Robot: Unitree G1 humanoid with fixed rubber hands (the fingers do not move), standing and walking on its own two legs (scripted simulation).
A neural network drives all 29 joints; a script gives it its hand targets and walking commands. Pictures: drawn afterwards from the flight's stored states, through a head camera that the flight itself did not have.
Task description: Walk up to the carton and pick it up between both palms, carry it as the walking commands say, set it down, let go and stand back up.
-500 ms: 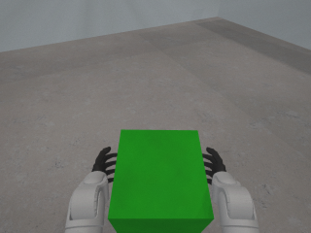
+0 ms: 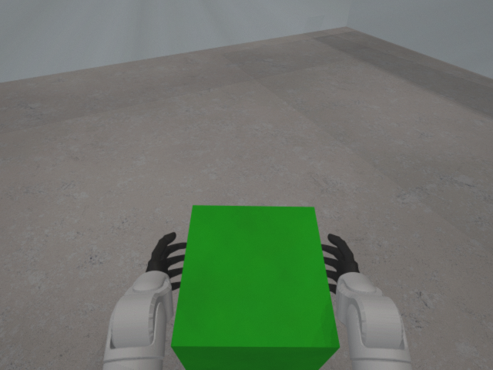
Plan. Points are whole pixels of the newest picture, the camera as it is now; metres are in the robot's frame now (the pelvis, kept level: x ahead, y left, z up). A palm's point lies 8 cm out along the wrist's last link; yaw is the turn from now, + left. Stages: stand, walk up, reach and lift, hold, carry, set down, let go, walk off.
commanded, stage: carry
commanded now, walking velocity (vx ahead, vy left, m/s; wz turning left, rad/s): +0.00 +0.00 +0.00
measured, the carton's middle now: (251, 298) +0.28 +0.00 -0.01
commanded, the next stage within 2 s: hold in 1.10 s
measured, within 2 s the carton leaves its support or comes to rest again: neither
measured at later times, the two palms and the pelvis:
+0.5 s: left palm (161, 283) +0.27 +0.14 +0.06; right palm (349, 284) +0.27 -0.15 +0.06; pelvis +0.00 +0.00 +0.00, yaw +0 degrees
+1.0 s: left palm (161, 282) +0.27 +0.14 +0.06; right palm (348, 283) +0.27 -0.15 +0.05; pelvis +0.00 +0.00 +0.00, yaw +0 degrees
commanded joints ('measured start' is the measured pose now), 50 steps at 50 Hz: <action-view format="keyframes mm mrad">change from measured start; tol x2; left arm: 1 -425 -765 -515 -115 -267 -31 -195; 50 -419 -760 -506 -89 -256 -70 -194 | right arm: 1 -422 772 520 -111 264 -29 192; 50 -416 763 518 -89 248 -67 190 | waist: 1 0 -4 -235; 50 3 -5 -237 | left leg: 1 77 126 -91 -62 137 27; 50 73 123 -87 -48 140 23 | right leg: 1 92 -146 117 -89 172 8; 50 98 -148 121 -84 203 6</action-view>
